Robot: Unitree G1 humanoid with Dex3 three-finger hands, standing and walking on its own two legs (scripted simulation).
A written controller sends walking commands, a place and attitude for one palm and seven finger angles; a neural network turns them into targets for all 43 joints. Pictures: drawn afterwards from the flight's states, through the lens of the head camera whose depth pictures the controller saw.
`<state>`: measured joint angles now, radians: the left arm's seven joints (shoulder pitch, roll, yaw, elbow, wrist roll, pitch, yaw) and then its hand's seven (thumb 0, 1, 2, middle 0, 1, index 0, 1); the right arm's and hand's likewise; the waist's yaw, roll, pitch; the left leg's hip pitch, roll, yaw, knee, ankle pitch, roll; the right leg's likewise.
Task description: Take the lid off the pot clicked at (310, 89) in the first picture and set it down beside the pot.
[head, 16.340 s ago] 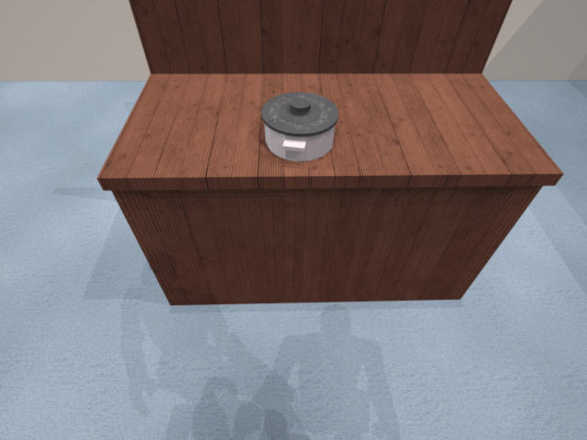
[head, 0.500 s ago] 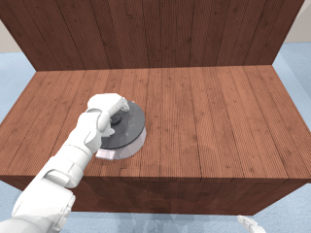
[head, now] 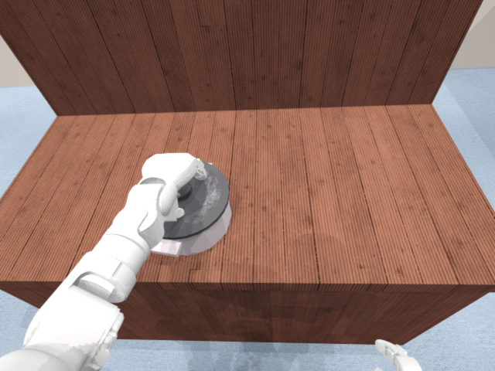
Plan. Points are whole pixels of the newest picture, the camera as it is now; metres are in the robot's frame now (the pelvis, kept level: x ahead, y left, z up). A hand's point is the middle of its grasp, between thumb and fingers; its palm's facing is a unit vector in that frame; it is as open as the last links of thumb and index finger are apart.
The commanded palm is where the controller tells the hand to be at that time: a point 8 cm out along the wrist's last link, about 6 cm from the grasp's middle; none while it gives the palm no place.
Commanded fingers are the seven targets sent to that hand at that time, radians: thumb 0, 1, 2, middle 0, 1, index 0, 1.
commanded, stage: close the fingers and squeeze the knob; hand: left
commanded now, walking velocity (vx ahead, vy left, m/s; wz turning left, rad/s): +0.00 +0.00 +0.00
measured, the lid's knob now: (178, 189) +0.44 +0.15 +0.02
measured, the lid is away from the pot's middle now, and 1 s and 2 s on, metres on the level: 0.00 0.00 0.00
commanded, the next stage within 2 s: lift the lid straight up in 1.50 s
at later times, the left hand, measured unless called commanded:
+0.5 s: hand (173, 195) +0.41 +0.15 +0.04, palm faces -0.31 -0.05 -0.95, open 8.7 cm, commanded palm +0.39 +0.15 +0.10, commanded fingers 0.00 0.14 1.02 -0.65 -0.92 -0.65 -0.92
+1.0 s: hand (172, 195) +0.41 +0.15 +0.04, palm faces -0.34 -0.03 -0.94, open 8.0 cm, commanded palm +0.40 +0.15 +0.10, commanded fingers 0.00 0.34 0.91 -0.72 -0.96 -0.73 -0.97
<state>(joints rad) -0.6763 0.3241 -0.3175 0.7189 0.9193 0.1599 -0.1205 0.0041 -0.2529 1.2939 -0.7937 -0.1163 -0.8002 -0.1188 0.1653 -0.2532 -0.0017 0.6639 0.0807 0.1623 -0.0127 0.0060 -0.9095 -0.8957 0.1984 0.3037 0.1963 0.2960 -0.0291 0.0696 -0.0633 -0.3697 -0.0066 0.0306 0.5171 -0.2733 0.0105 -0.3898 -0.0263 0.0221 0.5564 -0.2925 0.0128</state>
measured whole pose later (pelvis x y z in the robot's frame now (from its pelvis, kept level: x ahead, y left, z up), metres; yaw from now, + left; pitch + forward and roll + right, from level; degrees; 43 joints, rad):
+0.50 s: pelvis +0.00 +0.00 +0.00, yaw -1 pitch +7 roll +1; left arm -0.64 0.34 -0.28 0.68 0.91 0.14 -0.11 0.00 0.02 1.08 -0.60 -0.80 -0.63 -0.81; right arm 0.19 -0.26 -0.01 0.67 0.08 0.16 -0.01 0.01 -0.91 -0.90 0.20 0.30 0.20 0.30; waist -0.04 0.07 -0.06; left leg -0.36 -0.01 0.04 0.51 -0.27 0.02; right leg -0.38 -0.03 0.03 0.54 -0.28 0.02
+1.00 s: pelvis +0.00 +0.01 +0.00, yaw +0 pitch +7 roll +1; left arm -0.68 0.34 -0.31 0.72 0.91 0.15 -0.13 0.00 0.16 0.84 -0.63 -0.91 -0.65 -0.93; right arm 0.19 -0.26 -0.01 0.67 0.08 0.16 -0.01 0.01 -0.91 -0.90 0.20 0.30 0.20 0.30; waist -0.03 0.07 -0.06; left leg -0.37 -0.01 0.04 0.52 -0.28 0.02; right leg -0.39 -0.03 0.03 0.55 -0.29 0.02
